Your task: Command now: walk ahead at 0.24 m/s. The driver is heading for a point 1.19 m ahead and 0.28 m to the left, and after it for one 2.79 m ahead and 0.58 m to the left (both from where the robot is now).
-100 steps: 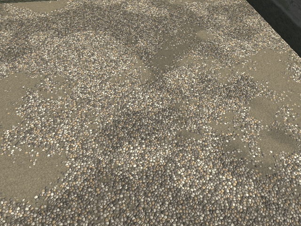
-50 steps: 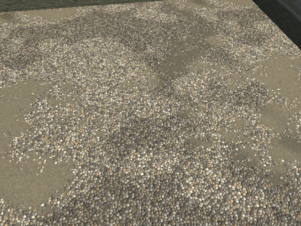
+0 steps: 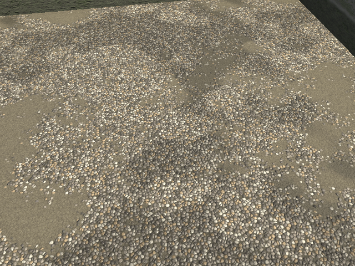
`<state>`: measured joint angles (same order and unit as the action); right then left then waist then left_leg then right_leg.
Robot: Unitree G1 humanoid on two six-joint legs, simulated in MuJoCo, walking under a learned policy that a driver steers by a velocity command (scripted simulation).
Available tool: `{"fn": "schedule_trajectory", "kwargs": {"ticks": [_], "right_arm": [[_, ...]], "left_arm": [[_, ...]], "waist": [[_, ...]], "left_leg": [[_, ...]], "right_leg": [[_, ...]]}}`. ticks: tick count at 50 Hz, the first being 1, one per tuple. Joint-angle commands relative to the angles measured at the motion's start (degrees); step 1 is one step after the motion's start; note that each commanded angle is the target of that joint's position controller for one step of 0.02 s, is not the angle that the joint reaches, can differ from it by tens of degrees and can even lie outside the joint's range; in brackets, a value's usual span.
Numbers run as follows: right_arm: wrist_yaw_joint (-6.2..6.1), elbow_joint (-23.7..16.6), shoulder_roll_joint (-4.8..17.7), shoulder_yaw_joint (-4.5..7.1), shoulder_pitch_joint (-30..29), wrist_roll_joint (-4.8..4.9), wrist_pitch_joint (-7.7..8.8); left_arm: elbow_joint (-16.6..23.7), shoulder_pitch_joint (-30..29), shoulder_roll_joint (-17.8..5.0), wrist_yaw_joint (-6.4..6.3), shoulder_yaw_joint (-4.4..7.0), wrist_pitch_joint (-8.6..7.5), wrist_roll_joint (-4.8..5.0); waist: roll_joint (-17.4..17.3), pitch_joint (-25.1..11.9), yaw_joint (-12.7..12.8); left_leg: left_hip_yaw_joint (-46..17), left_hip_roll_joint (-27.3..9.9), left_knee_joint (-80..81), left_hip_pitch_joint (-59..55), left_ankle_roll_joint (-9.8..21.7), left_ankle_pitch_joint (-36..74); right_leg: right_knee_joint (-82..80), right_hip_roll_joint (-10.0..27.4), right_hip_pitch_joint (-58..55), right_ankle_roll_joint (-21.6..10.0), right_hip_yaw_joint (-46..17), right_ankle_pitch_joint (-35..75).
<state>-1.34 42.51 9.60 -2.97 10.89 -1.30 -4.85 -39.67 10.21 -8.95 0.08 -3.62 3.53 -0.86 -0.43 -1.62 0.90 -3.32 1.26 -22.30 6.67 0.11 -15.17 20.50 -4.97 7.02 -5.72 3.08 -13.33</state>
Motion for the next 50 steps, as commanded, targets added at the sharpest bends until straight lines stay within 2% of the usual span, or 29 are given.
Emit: {"fn": "schedule_trajectory", "kwargs": {"ticks": [1, 2, 4, 17, 18, 20, 21, 22, 24, 25, 26, 27, 28, 29, 30, 31, 34, 35, 36, 38, 39, 40, 41, 42, 46, 47, 48, 49, 50], "right_arm": [[-0.12, -6.1, 4.4, 1.09, -6.9, 0.05, 0.62], [-0.07, -6.4, 4.3, 1.10, -6.1, -0.06, 0.55], [-0.09, -7.1, 4.1, 1.17, -5.6, -0.15, 0.56], [0.06, -11.4, 3.8, 1.54, -9.8, -0.61, 0.22], [-0.07, -10.1, 3.3, 1.47, -7.3, -0.56, 0.68], [0.23, -12.0, 3.6, 1.33, -12.0, -0.43, 0.38], [0.33, -11.9, 3.8, 1.55, -11.7, -0.51, 0.30], [0.21, -10.5, 3.3, 1.49, -8.7, -0.53, 0.77], [0.30, -10.6, 2.9, 1.26, -9.8, -0.56, 1.10], [0.42, -12.3, 3.7, 1.38, -13.0, -0.32, 0.69], [0.28, -10.6, 3.3, 1.48, -9.7, -0.46, 1.06], [0.33, -10.7, 3.0, 1.28, -10.0, -0.45, 1.16], [0.43, -12.3, 3.6, 1.34, -13.0, -0.29, 0.76], [0.43, -12.0, 3.9, 1.58, -12.4, -0.40, 0.71], [0.19, -10.7, 3.3, 1.54, -9.4, -0.37, 1.16], [0.23, -10.9, 2.8, 1.29, -10.1, -0.39, 1.22], [0.37, -10.8, 2.9, 1.23, -10.5, -0.44, 1.27], [0.52, -12.3, 3.7, 1.28, -13.1, -0.23, 0.81], [0.33, -10.6, 3.2, 1.41, -9.4, -0.41, 1.25], [0.31, -10.7, 2.9, 1.21, -10.0, -0.44, 1.41], [0.44, -12.2, 3.8, 1.29, -12.8, -0.27, 0.95], [0.43, -12.1, 4.1, 1.55, -12.2, -0.38, 0.80], [0.20, -10.7, 3.3, 1.44, -9.0, -0.35, 1.24], [0.23, -10.9, 2.9, 1.22, -9.7, -0.40, 1.32], [0.44, -10.9, 2.9, 1.13, -10.1, -0.45, 1.34], [0.58, -12.2, 3.8, 1.20, -12.2, -0.38, 0.89], [0.58, -11.8, 3.9, 1.38, -11.0, -0.55, 0.79], [0.35, -9.9, 3.1, 1.25, -7.2, -0.45, 1.19], [0.42, -9.9, 2.7, 1.03, -7.8, -0.48, 1.17]], "left_arm": [[5.8, -6.3, -4.2, 0.74, 1.15, -1.39, 0.03], [6.0, -5.6, -4.1, 1.02, 1.17, -1.63, -0.06], [6.4, -5.3, -4.0, 1.07, 1.21, -1.81, 0.10], [10.4, -6.8, -3.3, 0.38, 1.00, -1.56, -0.49], [9.2, -4.1, -3.6, -0.40, 1.09, -1.42, 0.26], [11.7, -9.1, -3.7, 0.15, 0.93, -1.19, 0.03], [11.5, -8.0, -3.3, 0.41, 0.95, -1.38, -0.43], [10.1, -4.6, -3.5, -0.27, 1.04, -1.36, 0.13], [10.8, -6.4, -3.8, -0.56, 1.09, -1.20, 0.38], [12.4, -9.4, -3.6, 0.21, 0.91, -1.33, -0.10], [10.8, -5.3, -3.5, -0.34, 1.08, -1.35, 0.07], [11.0, -6.0, -3.7, -0.48, 1.04, -1.26, 0.26], [12.6, -9.2, -3.4, 0.21, 0.91, -1.44, -0.30], [12.2, -8.0, -3.0, 0.41, 0.95, -1.72, -0.80], [10.8, -4.4, -3.2, -0.32, 1.01, -1.71, -0.11], [11.0, -5.8, -3.4, -0.54, 1.01, -1.52, 0.20], [11.5, -6.5, -3.6, -0.66, 1.10, -1.13, 0.24], [12.9, -9.2, -3.3, 0.13, 0.91, -1.31, -0.35], [11.2, -4.8, -3.1, -0.43, 1.06, -1.48, -0.20], [11.4, -6.1, -3.5, -0.68, 1.10, -1.37, 0.09], [12.8, -9.1, -3.3, 0.06, 0.95, -1.53, -0.47], [12.5, -7.8, -2.9, 0.26, 1.00, -1.71, -0.94], [10.9, -4.2, -3.0, -0.45, 1.00, -1.73, -0.26], [11.2, -5.6, -3.2, -0.67, 1.01, -1.59, 0.05], [11.7, -6.4, -3.3, -0.74, 1.05, -1.16, 0.10], [12.8, -8.7, -3.1, 0.05, 0.85, -1.41, -0.52], [12.1, -6.8, -2.7, 0.29, 0.83, -1.71, -1.06], [10.1, -2.4, -2.6, -0.35, 0.72, -1.79, -0.30], [10.2, -3.7, -2.8, -0.55, 0.64, -1.68, 0.02]], "waist": [[1.4, 3.1, 0.4], [1.9, -0.5, 0.4], [1.6, -2.1, 0.4], [0.7, -3.5, 0.7], [1.2, -6.1, 0.0], [1.4, 1.1, 0.5], [1.1, -1.7, 0.8], [1.5, -5.0, 0.1], [1.9, -1.4, -0.1], [1.1, 1.2, 0.6], [1.2, -4.1, 0.2], [1.5, -1.7, 0.0], [1.2, 0.7, 0.7], [0.7, -2.6, 1.0], [0.7, -6.2, 0.4], [1.2, -2.9, 0.1], [1.7, -0.8, 0.1], [1.2, 1.2, 0.8], [1.1, -5.0, 0.4], [1.4, -1.8, 0.1], [0.9, 0.6, 0.8], [0.6, -2.4, 1.1], [0.6, -6.4, 0.4], [1.1, -3.3, 0.1], [1.7, -0.8, 0.1], [1.1, 1.0, 0.7], [0.7, -2.3, 1.0], [0.1, -6.5, 0.3], [0.3, -2.0, -0.1]], "left_leg": [[-3.9, -3.3, -0.4, 3.7, 2.1, 7.5], [-3.5, -3.1, -1.6, 2.9, 2.1, 6.7], [-2.7, -2.3, -3.7, 3.2, 1.9, 6.3], [-2.4, -1.5, -11.6, 2.6, 1.5, 13.2], [-1.7, -0.3, -10.8, 1.0, 1.4, 2.5], [-2.2, -1.0, -11.2, 5.0, 1.1, 10.4], [-2.7, -1.3, -11.9, 3.5, 1.3, 12.4], [-1.9, -0.2, -11.3, 1.3, 1.4, 2.8], [-1.9, 0.0, -10.8, 3.1, 1.3, 1.6], [-2.7, -1.2, -11.4, 4.8, 1.2, 11.8], [-2.3, -0.4, -11.3, 1.6, 1.5, 3.6], [-2.1, -0.2, -11.1, 2.8, 1.5, 2.9], [-3.0, -1.4, -11.5, 4.6, 1.3, 13.3], [-3.5, -1.9, -12.1, 3.0, 1.7, 15.6], [-2.6, -0.6, -11.6, 0.6, 1.7, 5.5], [-2.3, -0.3, -11.2, 2.4, 1.5, 3.8], [-2.4, -0.1, -11.1, 3.5, 1.5, 3.1], [-3.2, -1.3, -11.6, 5.1, 1.4, 13.8], [-2.9, -0.6, -11.5, 1.5, 1.7, 5.5], [-2.6, -0.3, -11.1, 3.1, 1.7, 4.2], [-3.5, -1.5, -11.6, 4.9, 1.6, 15.0], [-3.9, -1.9, -12.2, 3.6, 1.9, 17.2], [-3.0, -0.7, -11.8, 1.0, 1.9, 6.8], [-2.7, -0.3, -11.4, 2.6, 1.7, 5.0], [-2.7, -0.1, -11.3, 3.9, 1.6, 3.9], [-3.8, -1.4, -11.5, 5.5, 1.6, 14.2], [-4.6, -2.0, -11.6, 4.1, 2.0, 16.0], [-4.0, -1.0, -10.1, 0.8, 2.1, 4.3], [-4.1, -0.8, -8.5, 2.5, 2.0, 1.8]], "right_leg": [[-2.5, 8.4, 2.0, 0.3, -7.9, 9.9], [-0.9, 8.7, 0.4, -0.1, -7.9, 12.5], [1.5, 8.9, -0.2, -0.6, -7.7, 15.3], [9.5, 8.6, 5.3, 0.2, -6.3, 19.9], [7.1, 9.0, 4.1, 0.1, -8.5, 11.3], [8.8, 9.2, 7.6, 0.1, -7.1, 17.8], [9.6, 8.9, 6.8, 0.3, -6.5, 18.9], [7.3, 9.0, 5.5, 0.3, -8.4, 10.5], [6.3, 9.4, 6.9, 0.1, -9.2, 8.2], [9.2, 9.0, 8.2, 0.4, -6.7, 16.9], [7.4, 8.9, 6.1, 0.4, -8.2, 9.5], [6.9, 9.0, 7.1, 0.4, -8.5, 8.2], [9.7, 8.6, 8.3, 0.6, -6.2, 16.4], [10.6, 8.3, 6.8, 0.8, -5.7, 17.6], [8.4, 8.5, 5.3, 0.8, -7.3, 9.7], [7.6, 8.7, 6.6, 0.7, -7.8, 8.2], [7.2, 9.0, 7.3, 0.5, -8.2, 7.6], [10.1, 8.5, 8.4, 0.7, -5.8, 16.0], [8.4, 8.5, 5.7, 0.7, -7.2, 8.9], [7.7, 8.7, 6.8, 0.7, -7.7, 7.5], [10.6, 8.4, 7.9, 0.8, -5.5, 16.1], [11.4, 8.1, 6.8, 1.1, -5.0, 17.3], [9.2, 8.3, 5.2, 1.0, -6.6, 9.2], [8.4, 8.5, 6.4, 0.9, -7.2, 8.0], [7.9, 8.9, 7.5, 0.6, -7.7, 7.2], [10.6, 8.5, 8.3, 0.8, -5.6, 15.4], [11.0, 8.4, 6.7, 0.9, -5.4, 15.9], [8.0, 8.9, 4.9, 0.8, -7.2, 6.7], [6.4, 9.0, 6.7, 0.7, -7.8, 4.8]]}}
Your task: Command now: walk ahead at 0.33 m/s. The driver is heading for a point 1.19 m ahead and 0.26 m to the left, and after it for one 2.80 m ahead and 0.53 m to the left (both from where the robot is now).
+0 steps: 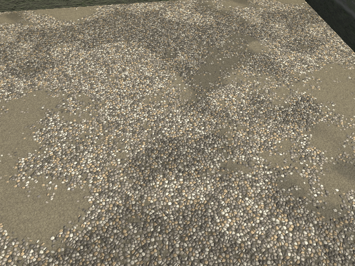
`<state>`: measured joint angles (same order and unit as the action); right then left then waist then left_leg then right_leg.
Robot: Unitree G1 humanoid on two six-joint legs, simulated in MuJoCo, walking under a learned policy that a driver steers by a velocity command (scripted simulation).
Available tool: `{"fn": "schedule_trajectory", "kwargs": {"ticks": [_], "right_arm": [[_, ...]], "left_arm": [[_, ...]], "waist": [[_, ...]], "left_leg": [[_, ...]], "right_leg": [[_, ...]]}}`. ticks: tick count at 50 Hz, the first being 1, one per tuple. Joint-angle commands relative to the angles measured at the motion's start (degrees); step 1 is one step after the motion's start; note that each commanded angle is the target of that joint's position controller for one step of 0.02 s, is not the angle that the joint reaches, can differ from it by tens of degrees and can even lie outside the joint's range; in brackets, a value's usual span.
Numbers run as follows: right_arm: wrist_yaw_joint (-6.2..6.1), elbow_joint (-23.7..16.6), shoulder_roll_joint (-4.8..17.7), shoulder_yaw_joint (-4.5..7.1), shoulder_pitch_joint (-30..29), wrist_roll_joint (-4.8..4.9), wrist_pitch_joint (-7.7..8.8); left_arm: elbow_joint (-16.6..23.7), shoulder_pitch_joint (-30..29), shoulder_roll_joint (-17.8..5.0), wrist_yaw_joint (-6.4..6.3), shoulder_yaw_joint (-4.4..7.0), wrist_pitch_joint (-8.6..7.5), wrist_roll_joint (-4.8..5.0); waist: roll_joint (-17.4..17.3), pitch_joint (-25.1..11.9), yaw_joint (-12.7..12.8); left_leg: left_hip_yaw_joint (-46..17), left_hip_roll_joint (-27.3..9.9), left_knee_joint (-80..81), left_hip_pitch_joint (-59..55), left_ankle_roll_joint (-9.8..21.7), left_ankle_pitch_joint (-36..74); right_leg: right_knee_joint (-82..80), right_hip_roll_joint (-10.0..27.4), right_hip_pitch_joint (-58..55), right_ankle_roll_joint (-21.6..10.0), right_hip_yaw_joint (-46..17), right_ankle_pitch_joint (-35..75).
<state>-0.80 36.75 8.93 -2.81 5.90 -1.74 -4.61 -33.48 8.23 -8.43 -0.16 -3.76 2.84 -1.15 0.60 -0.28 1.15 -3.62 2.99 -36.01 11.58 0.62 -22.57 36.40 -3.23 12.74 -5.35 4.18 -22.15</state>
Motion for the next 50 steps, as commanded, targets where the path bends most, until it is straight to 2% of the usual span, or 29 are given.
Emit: {"fn": "schedule_trajectory", "kwargs": {"ticks": [1, 2, 5, 9, 12, 13, 17, 29, 40, 41, 42, 43, 44, 45, 47, 49, 50], "right_arm": [[0.05, -6.0, 3.8, 0.77, -6.7, 0.03, 0.44], [0.10, -5.6, 3.5, 0.70, -6.3, -0.12, 0.25], [0.06, -4.5, 2.9, 0.22, -5.5, -0.30, 0.16], [0.03, -2.5, 4.0, 0.79, -3.2, 0.03, 0.03], [0.17, -1.6, 4.2, 1.10, -2.2, 0.37, 0.10], [-0.24, -0.2, 4.5, 1.27, -0.7, 0.72, 0.50], [-0.40, -0.2, 4.1, 1.26, -1.5, 1.04, 0.87], [-0.81, -0.3, 5.4, 1.50, 1.2, 0.59, 0.88], [-0.62, -1.3, 6.0, 1.75, 1.4, 0.25, 0.36], [-0.72, -1.3, 6.3, 1.84, 1.3, 0.43, 0.53], [-0.74, -1.4, 6.2, 1.83, 1.3, 0.43, 0.61], [-0.68, -1.0, 4.8, 1.28, 1.8, 0.48, 0.63], [-0.61, -0.6, 4.1, 0.95, 1.5, 0.55, 0.56], [-0.57, -0.3, 4.0, 0.80, 0.9, 0.51, 0.45], [-0.62, 0.3, 4.5, 0.76, 0.9, 0.36, 0.27], [-0.75, 0.7, 5.1, 0.82, 1.4, 0.37, 0.47], [-0.66, 0.7, 4.8, 0.70, 1.3, 0.20, 0.47]], "left_arm": [[5.7, -5.7, -3.2, 0.33, 0.59, -1.10, -0.32], [5.1, -4.3, -2.4, 0.62, 0.39, -1.20, -0.80], [3.5, -2.8, -1.8, 0.97, -0.08, -1.56, -0.95], [1.2, -1.3, -3.5, 1.29, 0.51, -1.97, -0.41], [0.1, -0.7, -3.7, 1.61, 0.78, -2.10, -0.06], [-0.7, -0.1, -4.6, 0.85, 1.02, -1.91, 0.86], [-0.7, -1.2, -4.4, 0.04, 1.22, -1.47, 0.96], [-0.7, -0.3, -6.0, -0.56, 2.04, 0.29, 0.46], [0.3, -0.5, -6.0, -0.66, 2.31, 0.69, 0.23], [0.4, -0.7, -6.6, -0.78, 2.63, 0.66, 0.73], [0.5, -0.6, -6.6, -0.86, 2.66, 0.66, 0.69], [0.6, -0.7, -4.7, -0.75, 1.90, 0.45, 0.47], [0.6, -0.9, -3.6, -0.52, 1.38, 0.24, 0.35], [0.4, -0.8, -3.3, -0.29, 1.15, 0.04, 0.26], [-0.1, -0.6, -4.1, 0.02, 1.15, -0.43, 0.27], [-0.3, -0.4, -4.9, 0.19, 1.37, -0.85, 0.51], [-0.4, -0.3, -4.4, 0.29, 1.11, -0.95, 0.14]], "waist": [[-0.4, 0.9, 0.3], [-0.6, -2.2, 0.6], [-1.2, -3.0, 0.4], [-0.3, -3.9, -0.1], [0.0, -4.6, -0.3], [-0.3, -5.7, -0.9], [-0.1, -3.6, -0.8], [0.0, -3.5, 0.0], [-0.2, -3.1, -0.2], [-0.6, -2.6, -0.2], [-0.7, -3.0, -0.2], [-0.9, -4.6, -0.3], [-1.3, -3.6, -0.2], [-1.5, -2.2, 0.0], [-0.9, -0.2, -0.2], [-0.4, 0.0, -0.4], [-0.1, -0.6, -0.5]], "left_leg": [[-4.8, -3.7, 5.1, 0.7, 1.4, 19.6], [-5.5, -4.4, 5.9, -0.7, 1.5, 20.8], [-6.6, -5.6, 11.0, -2.9, 0.8, 22.6], [-6.7, -6.3, 14.9, -5.8, 0.7, 22.1], [-6.6, -6.6, 16.5, -6.3, 0.7, 20.4], [-5.7, -5.5, 15.8, -8.1, 0.5, 16.9], [-5.6, -5.9, 15.2, -5.3, 0.5, 17.0], [-4.3, -5.1, 12.1, -0.3, 0.8, 15.3], [-4.3, -4.8, 10.8, 0.8, 1.1, 13.2], [-4.1, -4.7, 10.6, 1.4, 1.1, 13.8], [-4.1, -4.8, 10.5, 1.4, 1.1, 13.9], [-4.8, -5.3, 12.7, -0.8, 0.9, 11.8], [-5.4, -5.5, 14.6, -2.1, 0.9, 10.6], [-5.7, -5.6, 15.8, -3.2, 1.0, 10.2], [-5.6, -5.4, 16.2, -4.1, 1.4, 10.2], [-5.0, -5.0, 15.2, -3.8, 1.6, 10.1], [-4.9, -4.8, 14.7, -3.9, 1.6, 9.5]], "right_leg": [[-7.6, 7.1, 2.2, 0.5, -7.3, 21.9], [-8.5, 7.5, 0.1, 0.7, -7.5, 22.9], [-13.1, 8.4, -2.3, 1.3, -8.5, 25.0], [-17.3, 9.0, -5.9, 1.1, -9.4, 28.5], [-19.2, 9.2, -7.5, 0.7, -9.6, 28.5], [-19.0, 8.7, -7.0, 0.9, -10.4, 24.4], [-19.5, 8.6, -6.1, 0.6, -10.2, 23.7], [-15.6, 9.1, -7.6, -0.8, -10.4, 30.3], [-14.6, 8.9, -4.8, -1.3, -10.7, 26.3], [-14.3, 8.7, -4.5, -1.1, -10.8, 25.6], [-14.1, 8.8, -4.5, -1.1, -10.8, 25.2], [-15.9, 8.9, -4.1, -0.5, -10.8, 19.5], [-18.2, 8.3, -2.6, 0.3, -10.7, 12.8], [-20.0, 7.8, -1.3, 0.8, -10.6, 8.0], [-21.5, 7.0, -0.3, 1.2, -10.5, 5.7], [-21.0, 6.6, -1.2, 0.9, -10.4, 6.4], [-20.6, 6.7, -1.7, 0.5, -10.2, 6.7]]}}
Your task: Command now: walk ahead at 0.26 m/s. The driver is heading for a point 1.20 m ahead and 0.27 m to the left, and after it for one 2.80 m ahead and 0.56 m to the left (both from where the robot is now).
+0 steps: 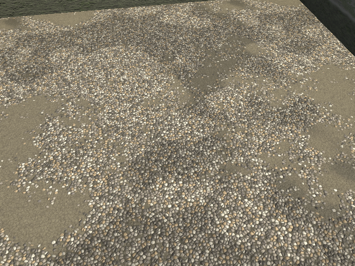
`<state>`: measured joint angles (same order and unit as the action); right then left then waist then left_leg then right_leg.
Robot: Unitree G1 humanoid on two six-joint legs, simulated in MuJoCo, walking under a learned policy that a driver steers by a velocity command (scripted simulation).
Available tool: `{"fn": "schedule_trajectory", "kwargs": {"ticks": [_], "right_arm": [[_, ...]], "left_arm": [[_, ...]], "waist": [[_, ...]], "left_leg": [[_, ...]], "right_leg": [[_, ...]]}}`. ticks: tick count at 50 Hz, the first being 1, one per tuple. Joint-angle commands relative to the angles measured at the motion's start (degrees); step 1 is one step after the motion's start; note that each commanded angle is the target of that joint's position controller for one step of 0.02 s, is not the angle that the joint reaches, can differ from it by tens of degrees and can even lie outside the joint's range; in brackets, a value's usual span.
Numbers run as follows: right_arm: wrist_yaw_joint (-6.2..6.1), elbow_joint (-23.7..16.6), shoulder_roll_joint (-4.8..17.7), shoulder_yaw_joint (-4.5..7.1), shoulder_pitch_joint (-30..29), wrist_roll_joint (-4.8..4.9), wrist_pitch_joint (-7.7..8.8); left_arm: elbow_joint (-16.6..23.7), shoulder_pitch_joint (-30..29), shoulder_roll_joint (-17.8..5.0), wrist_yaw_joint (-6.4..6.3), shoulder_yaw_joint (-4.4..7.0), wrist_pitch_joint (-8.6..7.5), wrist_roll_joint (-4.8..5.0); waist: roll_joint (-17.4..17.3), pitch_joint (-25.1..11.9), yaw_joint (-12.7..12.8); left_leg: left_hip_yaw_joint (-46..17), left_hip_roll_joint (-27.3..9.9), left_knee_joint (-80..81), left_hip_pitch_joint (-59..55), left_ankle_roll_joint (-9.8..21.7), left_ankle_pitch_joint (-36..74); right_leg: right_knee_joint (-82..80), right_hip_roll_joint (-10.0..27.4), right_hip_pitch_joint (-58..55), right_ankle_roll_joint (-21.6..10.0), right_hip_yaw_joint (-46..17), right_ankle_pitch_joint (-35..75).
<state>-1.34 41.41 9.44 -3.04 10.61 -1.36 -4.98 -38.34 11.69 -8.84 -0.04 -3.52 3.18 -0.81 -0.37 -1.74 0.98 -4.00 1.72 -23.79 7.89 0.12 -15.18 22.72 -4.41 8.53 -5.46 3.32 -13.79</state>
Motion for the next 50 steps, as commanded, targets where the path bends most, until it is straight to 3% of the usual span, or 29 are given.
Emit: {"fn": "schedule_trajectory", "kwargs": {"ticks": [1, 6, 7, 9, 12, 20, 21, 22, 24, 25, 26, 28, 29, 30, 31, 34, 35, 36, 37, 39, 40, 41, 43, 44, 45, 46, 48, 49, 50], "right_arm": [[-0.10, -4.0, 4.4, 0.97, -3.5, -0.13, 0.94], [-0.10, -4.4, 4.1, 0.92, -3.4, -0.22, 1.51], [-0.11, -6.7, 4.2, 0.96, -6.4, -0.14, 1.23], [-0.24, -7.4, 4.4, 1.17, -5.4, -0.33, 1.03], [-0.46, -8.6, 4.3, 1.29, -6.0, -0.52, 0.84], [-0.09, -10.7, 4.2, 1.59, -9.4, -0.61, 0.30], [-0.19, -9.4, 3.6, 1.51, -7.0, -0.52, 0.74], [-0.03, -9.7, 3.2, 1.31, -8.3, -0.54, 0.83], [0.23, -9.7, 3.3, 1.26, -9.3, -0.54, 0.98], [0.39, -11.4, 4.1, 1.37, -12.3, -0.30, 0.59], [0.29, -9.6, 3.6, 1.44, -8.9, -0.47, 1.02], [0.31, -9.8, 3.3, 1.28, -9.7, -0.43, 1.32], [0.40, -11.4, 4.1, 1.37, -12.7, -0.22, 0.93], [0.20, -9.7, 3.6, 1.49, -9.4, -0.34, 1.30], [0.25, -9.9, 3.2, 1.28, -9.8, -0.32, 1.34], [0.31, -9.9, 3.2, 1.25, -10.1, -0.34, 1.46], [0.44, -11.4, 4.0, 1.30, -12.6, -0.15, 0.98], [0.21, -9.6, 3.5, 1.43, -9.0, -0.30, 1.40], [0.24, -9.8, 3.2, 1.25, -9.4, -0.32, 1.46], [0.26, -9.8, 3.2, 1.19, -9.6, -0.36, 1.52], [0.39, -11.4, 4.1, 1.29, -12.4, -0.19, 1.00], [0.19, -9.6, 3.5, 1.38, -8.8, -0.30, 1.36], [0.25, -9.9, 3.2, 1.16, -9.3, -0.38, 1.47], [0.40, -11.4, 4.0, 1.25, -12.1, -0.25, 1.01], [0.18, -9.7, 3.6, 1.39, -8.7, -0.34, 1.38], [0.25, -9.9, 3.3, 1.18, -9.2, -0.34, 1.40], [0.23, -9.8, 3.4, 1.15, -9.5, -0.46, 1.49], [0.37, -11.5, 4.2, 1.22, -12.2, -0.25, 0.99], [0.18, -9.6, 3.7, 1.33, -8.8, -0.39, 1.35]], "left_arm": [[4.5, -3.8, -4.1, 0.20, 0.94, -1.37, -0.06], [4.8, -3.9, -4.7, -0.18, 1.15, -1.25, 0.34], [6.7, -7.1, -4.2, 0.41, 1.02, -1.41, 0.05], [6.8, -5.6, -3.9, 0.59, 1.06, -1.63, -0.45], [7.4, -5.9, -3.7, 0.20, 1.05, -1.50, -0.68], [9.2, -7.8, -3.2, 0.17, 0.92, -1.39, -0.78], [8.1, -5.1, -3.5, -0.56, 0.97, -1.28, 0.01], [8.6, -6.8, -3.7, -0.70, 0.96, -1.02, 0.32], [9.4, -7.8, -3.9, -0.69, 0.99, -0.75, 0.33], [11.0, -10.6, -3.6, 0.13, 0.78, -0.93, -0.13], [9.4, -6.4, -3.4, -0.35, 0.93, -1.09, -0.12], [9.8, -7.5, -3.7, -0.57, 0.95, -1.12, 0.12], [11.3, -10.7, -3.4, 0.17, 0.78, -1.33, -0.38], [9.7, -6.3, -3.3, -0.39, 0.92, -1.38, -0.23], [9.8, -7.1, -3.4, -0.52, 0.87, -1.26, 0.01], [10.1, -7.6, -3.5, -0.64, 0.96, -1.10, 0.00], [11.5, -10.4, -3.2, 0.11, 0.80, -1.25, -0.54], [9.8, -5.9, -3.0, -0.46, 0.93, -1.40, -0.41], [9.8, -6.7, -3.2, -0.60, 0.90, -1.32, -0.16], [10.1, -7.4, -3.3, -0.72, 0.97, -1.21, -0.10], [11.5, -10.3, -3.2, 0.02, 0.86, -1.29, -0.61], [9.8, -5.9, -3.0, -0.54, 0.94, -1.35, -0.43], [10.0, -7.1, -3.3, -0.75, 0.96, -1.21, -0.15], [11.4, -10.3, -3.1, -0.01, 0.86, -1.36, -0.68], [9.8, -5.9, -3.0, -0.58, 0.95, -1.40, -0.44], [9.9, -6.8, -3.2, -0.70, 0.89, -1.26, -0.18], [10.1, -7.1, -3.4, -0.60, 0.98, -1.10, -0.13], [11.5, -10.2, -3.2, 0.15, 0.83, -1.22, -0.67], [9.9, -5.7, -3.0, -0.37, 0.93, -1.30, -0.48]], "waist": [[1.0, 1.0, -0.2], [1.5, 1.4, -0.1], [1.2, 3.1, 0.3], [0.8, -2.0, 0.7], [0.1, -3.8, 0.8], [0.9, -4.1, 0.7], [1.1, -6.6, -0.1], [1.8, -2.4, -0.3], [2.2, -0.3, -0.4], [1.6, 1.8, 0.3], [1.6, -3.8, 0.0], [1.6, -1.1, -0.3], [1.0, 1.1, 0.5], [0.8, -4.4, 0.1], [1.1, -1.8, -0.1], [1.3, -0.8, -0.1], [1.1, 1.2, 0.6], [0.8, -5.0, 0.3], [1.0, -2.4, 0.0], [1.2, -1.5, 0.0], [1.0, 1.0, 0.6], [0.8, -4.9, 0.3], [1.3, -1.8, -0.1], [1.1, 0.6, 0.6], [0.7, -5.0, 0.2], [1.0, -2.2, 0.0], [0.9, -1.3, 0.0], [1.0, 1.2, 0.5], [0.7, -4.8, 0.3]], "left_leg": [[-4.0, -3.0, 1.5, 0.3, 2.2, 1.5], [-2.3, -1.7, -2.7, 2.7, 2.2, 0.8], [-2.6, -2.3, -4.0, 4.7, 2.0, 9.5], [-2.7, -2.5, -6.3, 2.1, 2.3, 13.8], [-2.6, -2.4, -8.4, 1.2, 2.6, 17.2], [-2.6, -1.8, -11.1, 1.8, 1.8, 16.5], [-1.8, -0.5, -10.2, 0.2, 1.6, 5.0], [-1.6, 0.0, -9.8, 2.3, 1.4, 2.8], [-1.6, 0.1, -9.7, 3.1, 1.3, 1.9], [-2.4, -1.0, -10.4, 4.7, 1.1, 12.3], [-2.2, -0.4, -10.1, 1.1, 1.5, 4.2], [-2.2, -0.3, -9.6, 2.3, 1.5, 3.4], [-3.0, -1.5, -10.2, 4.1, 1.5, 14.3], [-2.7, -0.7, -10.0, 0.7, 1.8, 5.7], [-2.4, -0.5, -9.8, 2.0, 1.7, 4.7], [-2.5, -0.4, -9.6, 2.5, 1.7, 4.6], [-3.3, -1.7, -10.1, 4.4, 1.6, 15.5], [-3.0, -0.9, -10.0, 0.6, 1.9, 6.8], [-2.7, -0.6, -9.7, 1.8, 1.9, 5.8], [-2.8, -0.5, -9.5, 2.4, 1.9, 5.3], [-3.5, -1.6, -10.2, 4.5, 1.8, 16.2], [-3.1, -0.9, -10.1, 0.9, 2.0, 7.3], [-2.8, -0.5, -9.6, 2.4, 1.9, 5.6], [-3.7, -1.7, -10.2, 4.5, 1.8, 16.4], [-3.1, -0.8, -10.2, 1.0, 2.0, 7.3], [-2.8, -0.5, -9.9, 2.3, 1.9, 6.0], [-2.9, -0.4, -9.7, 2.9, 1.9, 5.7], [-3.6, -1.5, -10.3, 5.1, 1.8, 16.6], [-3.2, -0.8, -10.2, 1.3, 2.1, 7.6]], "right_leg": [[-6.3, 7.7, 2.3, 0.4, -9.3, -1.6], [-2.8, 8.2, 1.7, -0.8, -9.6, 2.6], [0.9, 8.0, 2.3, -0.9, -7.5, 13.6], [3.9, 7.9, 0.5, -0.8, -6.6, 18.7], [6.8, 7.6, 1.0, -0.3, -5.9, 20.7], [9.3, 8.1, 3.7, 0.2, -5.6, 21.4], [6.7, 8.6, 2.6, 0.0, -7.7, 12.7], [5.6, 9.0, 4.4, -0.2, -8.6, 10.7], [4.8, 9.3, 5.8, -0.4, -9.2, 9.1], [7.7, 8.8, 7.2, -0.1, -6.6, 17.6], [5.9, 8.8, 4.9, 0.0, -8.1, 9.7], [5.1, 8.7, 6.0, 0.0, -8.5, 7.6], [8.1, 8.3, 6.9, 0.3, -6.1, 16.4], [6.3, 8.3, 4.5, 0.3, -7.4, 8.9], [5.7, 8.3, 5.8, 0.3, -7.7, 7.5], [5.5, 8.4, 5.8, 0.3, -7.8, 7.2], [8.5, 8.0, 6.8, 0.6, -5.5, 16.0], [6.8, 8.0, 4.1, 0.6, -6.8, 8.6], [6.3, 8.0, 5.1, 0.5, -7.1, 7.6], [6.1, 8.2, 5.2, 0.4, -7.3, 7.3], [9.0, 7.9, 6.4, 0.7, -5.2, 16.2], [7.2, 7.9, 4.0, 0.6, -6.5, 8.8], [6.4, 8.1, 5.2, 0.5, -7.0, 7.4], [9.3, 7.9, 6.2, 0.7, -5.0, 16.2], [7.4, 8.0, 3.8, 0.7, -6.4, 8.8], [6.8, 8.1, 5.2, 0.6, -6.7, 7.6], [6.7, 8.3, 5.5, 0.4, -7.0, 7.4], [9.5, 7.9, 6.5, 0.8, -4.9, 16.4], [7.7, 8.0, 4.3, 0.7, -6.3, 8.7]]}}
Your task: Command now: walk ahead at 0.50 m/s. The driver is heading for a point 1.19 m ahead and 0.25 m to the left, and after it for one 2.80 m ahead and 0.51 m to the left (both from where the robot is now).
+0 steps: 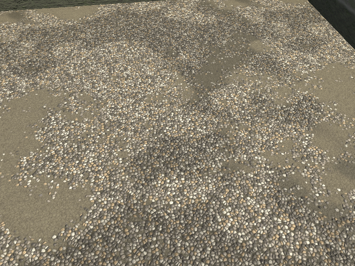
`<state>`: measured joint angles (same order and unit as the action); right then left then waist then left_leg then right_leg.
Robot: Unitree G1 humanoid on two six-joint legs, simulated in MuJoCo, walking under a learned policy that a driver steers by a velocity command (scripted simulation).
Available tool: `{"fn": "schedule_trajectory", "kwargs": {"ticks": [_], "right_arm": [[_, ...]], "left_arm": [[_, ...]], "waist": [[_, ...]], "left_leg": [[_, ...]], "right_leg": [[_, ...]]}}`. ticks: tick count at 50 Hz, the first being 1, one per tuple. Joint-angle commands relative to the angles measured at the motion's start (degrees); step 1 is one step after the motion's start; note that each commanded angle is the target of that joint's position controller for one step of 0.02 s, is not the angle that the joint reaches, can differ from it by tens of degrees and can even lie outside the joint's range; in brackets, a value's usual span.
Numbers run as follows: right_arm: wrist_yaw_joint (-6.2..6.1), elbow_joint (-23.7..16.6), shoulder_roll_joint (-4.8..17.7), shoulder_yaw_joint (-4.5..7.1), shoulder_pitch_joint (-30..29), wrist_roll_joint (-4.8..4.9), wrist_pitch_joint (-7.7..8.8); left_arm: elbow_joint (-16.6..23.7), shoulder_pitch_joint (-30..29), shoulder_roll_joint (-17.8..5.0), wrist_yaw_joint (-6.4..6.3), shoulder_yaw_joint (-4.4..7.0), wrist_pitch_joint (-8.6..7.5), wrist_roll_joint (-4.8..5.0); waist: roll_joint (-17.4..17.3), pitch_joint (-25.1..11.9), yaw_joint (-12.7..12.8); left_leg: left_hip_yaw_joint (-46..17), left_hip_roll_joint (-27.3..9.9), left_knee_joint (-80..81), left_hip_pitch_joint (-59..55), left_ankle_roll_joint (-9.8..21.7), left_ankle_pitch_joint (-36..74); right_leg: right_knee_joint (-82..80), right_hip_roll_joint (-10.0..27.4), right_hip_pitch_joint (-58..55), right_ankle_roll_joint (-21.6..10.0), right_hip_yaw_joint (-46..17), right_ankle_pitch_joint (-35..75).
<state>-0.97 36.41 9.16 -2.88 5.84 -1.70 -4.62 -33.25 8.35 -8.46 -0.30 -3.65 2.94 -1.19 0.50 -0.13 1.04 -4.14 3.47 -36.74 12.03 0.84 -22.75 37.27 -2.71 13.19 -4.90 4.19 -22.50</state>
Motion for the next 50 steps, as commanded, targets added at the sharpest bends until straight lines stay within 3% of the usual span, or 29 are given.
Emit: {"fn": "schedule_trajectory", "kwargs": {"ticks": [1, 4, 5, 6, 9, 10, 11, 15, 16, 17, 20, 21, 22, 25, 26, 27, 30, 31, 35, 36, 37, 39, 40, 41, 44, 45, 46, 49, 50], "right_arm": [[-0.15, -4.9, 3.7, 1.01, -4.5, -0.06, 1.08], [-0.08, -4.9, 3.8, 0.98, -5.0, -0.08, 1.16], [0.06, -6.5, 4.5, 1.01, -7.6, 0.12, 0.67], [-0.14, -4.7, 4.1, 1.16, -4.1, -0.04, 1.09], [-0.07, -4.9, 3.7, 0.94, -5.0, -0.08, 1.22], [0.06, -6.6, 4.5, 1.02, -7.8, 0.11, 0.70], [-0.13, -4.7, 4.0, 1.13, -4.3, -0.03, 1.06], [-0.02, -5.0, 3.7, 0.95, -5.1, -0.07, 1.20], [0.11, -6.6, 4.5, 0.98, -7.7, 0.12, 0.70], [-0.10, -4.8, 4.0, 1.13, -4.2, -0.03, 1.12], [-0.04, -5.0, 3.7, 0.91, -5.0, -0.06, 1.25], [0.09, -6.7, 4.5, 0.99, -7.8, 0.12, 0.72], [-0.11, -4.8, 4.0, 1.11, -4.3, -0.01, 1.08], [-0.02, -5.0, 3.6, 0.89, -5.0, -0.06, 1.23], [0.11, -6.7, 4.5, 0.98, -7.8, 0.11, 0.72], [-0.09, -4.9, 4.0, 1.10, -4.3, -0.01, 1.09], [0.11, -6.7, 4.4, 0.95, -7.8, 0.08, 0.74], [-0.12, -4.9, 4.0, 1.12, -4.4, -0.03, 1.11], [0.04, -5.2, 3.7, 0.91, -5.2, -0.05, 1.21], [0.17, -6.7, 4.5, 0.94, -7.8, 0.12, 0.71], [-0.05, -4.9, 4.0, 1.10, -4.2, -0.02, 1.14], [-0.03, -5.2, 3.6, 0.89, -5.0, -0.05, 1.25], [0.12, -6.8, 4.4, 0.94, -7.8, 0.09, 0.78], [-0.11, -5.0, 4.0, 1.11, -4.4, -0.02, 1.14], [0.02, -5.2, 3.6, 0.87, -5.1, -0.06, 1.23], [0.15, -6.8, 4.5, 0.96, -7.9, 0.10, 0.71], [-0.05, -5.0, 3.9, 1.08, -4.3, -0.01, 1.09], [0.02, -5.2, 3.6, 0.88, -5.1, -0.05, 1.26], [0.14, -6.8, 4.5, 0.96, -7.9, 0.10, 0.73]], "left_arm": [[4.9, -3.2, -3.6, -0.23, 1.01, -1.00, 0.13], [5.2, -4.0, -3.8, -0.32, 1.08, -0.83, 0.24], [6.6, -6.9, -3.5, 0.42, 0.91, -0.99, -0.32], [4.9, -2.3, -3.3, -0.12, 1.04, -1.11, -0.14], [5.2, -3.9, -3.7, -0.34, 1.05, -0.94, 0.19], [6.6, -6.9, -3.5, 0.40, 0.92, -1.04, -0.33], [4.9, -2.4, -3.3, -0.14, 1.02, -1.10, -0.13], [5.3, -3.9, -3.7, -0.35, 1.07, -0.85, 0.20], [6.6, -6.8, -3.5, 0.39, 0.91, -1.00, -0.37], [4.9, -2.2, -3.3, -0.15, 1.03, -1.13, -0.19], [5.2, -3.8, -3.6, -0.37, 1.05, -0.95, 0.15], [6.6, -6.8, -3.5, 0.36, 0.93, -1.05, -0.38], [4.9, -2.3, -3.3, -0.17, 1.02, -1.10, -0.17], [5.2, -3.7, -3.6, -0.38, 1.04, -0.94, 0.13], [6.6, -6.8, -3.5, 0.35, 0.93, -1.05, -0.39], [4.9, -2.2, -3.3, -0.18, 1.02, -1.11, -0.18], [6.5, -6.8, -3.4, 0.35, 0.92, -1.14, -0.44], [4.9, -2.3, -3.3, -0.20, 1.03, -1.16, -0.17], [5.3, -3.8, -3.7, -0.39, 1.05, -0.84, 0.16], [6.6, -6.8, -3.4, 0.36, 0.89, -1.00, -0.40], [5.0, -2.1, -3.2, -0.18, 1.01, -1.14, -0.23], [5.2, -3.5, -3.6, -0.40, 1.03, -1.00, 0.10], [6.5, -6.8, -3.4, 0.33, 0.92, -1.16, -0.45], [5.0, -2.2, -3.3, -0.22, 1.03, -1.17, -0.18], [5.3, -3.8, -3.5, -0.41, 1.02, -0.93, 0.12], [6.6, -6.8, -3.4, 0.33, 0.91, -1.04, -0.40], [5.0, -2.2, -3.2, -0.20, 1.00, -1.11, -0.20], [5.3, -3.7, -3.6, -0.42, 1.03, -0.95, 0.12], [6.6, -6.8, -3.4, 0.32, 0.92, -1.06, -0.40]], "waist": [[0.1, -4.0, -0.1], [0.4, -2.6, -0.2], [0.5, -0.4, 0.4], [-0.1, -6.7, 0.2], [0.3, -3.2, -0.2], [0.3, -0.6, 0.4], [-0.1, -6.6, 0.2], [0.4, -2.7, -0.2], [0.4, -0.5, 0.4], [-0.1, -6.8, 0.2], [0.2, -3.2, -0.2], [0.3, -0.5, 0.4], [-0.1, -6.6, 0.2], [0.3, -3.2, -0.2], [0.4, -0.6, 0.4], [-0.1, -6.7, 0.2], [0.4, -1.0, 0.4], [-0.2, -6.9, 0.2], [0.4, -2.7, -0.2], [0.5, -0.4, 0.3], [-0.1, -6.9, 0.2], [0.2, -3.5, -0.2], [0.3, -1.0, 0.3], [-0.3, -6.9, 0.2], [0.3, -3.2, -0.2], [0.5, -0.6, 0.3], [-0.1, -6.7, 0.2], [0.3, -3.2, -0.2], [0.4, -0.6, 0.3]], "left_leg": [[-2.8, -2.2, 3.0, -1.8, 1.3, 14.0], [-2.8, -2.1, 3.1, -1.1, 1.2, 13.1], [-3.5, -3.2, 2.5, 1.0, 1.1, 24.1], [-3.2, -2.5, 2.6, -3.0, 1.4, 15.3], [-2.9, -2.1, 3.1, -1.3, 1.3, 13.3], [-3.6, -3.2, 2.5, 0.9, 1.2, 24.2], [-3.2, -2.5, 2.5, -2.9, 1.4, 15.2], [-2.9, -2.0, 3.0, -1.1, 1.3, 13.2], [-3.7, -3.2, 2.4, 1.1, 1.2, 24.2], [-3.3, -2.5, 2.5, -2.9, 1.5, 15.3], [-3.0, -2.1, 3.0, -1.2, 1.4, 13.3], [-3.7, -3.1, 2.4, 1.1, 1.3, 24.3], [-3.3, -2.5, 2.5, -2.7, 1.5, 15.2], [-3.0, -2.1, 3.0, -1.1, 1.4, 13.3], [-3.8, -3.1, 2.4, 1.3, 1.3, 24.2], [-3.3, -2.4, 2.5, -2.6, 1.5, 15.1], [-3.9, -3.2, 2.4, 1.2, 1.3, 24.3], [-3.3, -2.4, 2.4, -2.6, 1.5, 15.1], [-3.0, -1.9, 2.9, -0.7, 1.3, 12.9], [-3.8, -3.0, 2.3, 1.6, 1.2, 24.0], [-3.4, -2.4, 2.4, -2.5, 1.5, 15.1], [-3.1, -2.0, 2.9, -1.0, 1.4, 13.3], [-4.0, -3.1, 2.3, 1.4, 1.4, 24.4], [-3.4, -2.3, 2.4, -2.5, 1.6, 15.1], [-3.2, -2.0, 2.9, -0.7, 1.4, 12.9], [-3.9, -2.9, 2.2, 1.6, 1.3, 23.9], [-3.4, -2.3, 2.3, -2.3, 1.5, 14.8], [-3.2, -1.9, 2.8, -0.7, 1.4, 13.0], [-3.9, -2.9, 2.2, 1.7, 1.3, 24.0]], "right_leg": [[-7.5, 6.4, 0.7, 0.1, -7.5, 16.5], [-7.9, 6.6, 1.2, -0.1, -7.9, 16.1], [-5.0, 6.3, 2.2, 0.2, -5.7, 25.0], [-6.8, 6.3, -0.4, 0.2, -7.1, 17.4], [-7.7, 6.6, 1.0, -0.1, -7.8, 15.8], [-4.9, 6.3, 2.1, 0.3, -5.6, 24.9], [-6.7, 6.3, -0.2, 0.2, -7.0, 17.2], [-7.8, 6.6, 1.3, 0.0, -7.7, 15.6], [-4.8, 6.3, 2.3, 0.3, -5.5, 24.7], [-6.6, 6.3, -0.3, 0.2, -6.9, 17.0], [-7.6, 6.6, 1.1, 0.0, -7.5, 15.4], [-4.7, 6.3, 2.1, 0.4, -5.5, 24.7], [-6.5, 6.4, -0.2, 0.3, -6.8, 16.9], [-7.5, 6.6, 1.1, 0.0, -7.5, 15.4], [-4.6, 6.3, 2.1, 0.4, -5.4, 24.6], [-6.5, 6.4, -0.2, 0.3, -6.8, 16.8], [-4.4, 6.3, 1.9, 0.4, -5.3, 24.6], [-6.4, 6.4, -0.4, 0.3, -6.7, 16.8], [-7.5, 6.7, 1.5, 0.0, -7.4, 15.1], [-4.5, 6.4, 2.4, 0.4, -5.3, 24.3], [-6.4, 6.4, -0.3, 0.3, -6.7, 16.5], [-7.3, 6.6, 1.2, 0.1, -7.2, 15.1], [-4.3, 6.3, 1.9, 0.4, -5.2, 24.4], [-6.3, 6.5, -0.4, 0.3, -6.6, 16.7], [-7.3, 6.7, 1.2, 0.0, -7.3, 15.0], [-4.4, 6.4, 2.2, 0.4, -5.2, 24.4], [-6.3, 6.5, -0.2, 0.3, -6.6, 16.5], [-7.3, 6.7, 1.2, 0.0, -7.2, 15.0], [-4.4, 6.4, 2.2, 0.4, -5.1, 24.4]]}}
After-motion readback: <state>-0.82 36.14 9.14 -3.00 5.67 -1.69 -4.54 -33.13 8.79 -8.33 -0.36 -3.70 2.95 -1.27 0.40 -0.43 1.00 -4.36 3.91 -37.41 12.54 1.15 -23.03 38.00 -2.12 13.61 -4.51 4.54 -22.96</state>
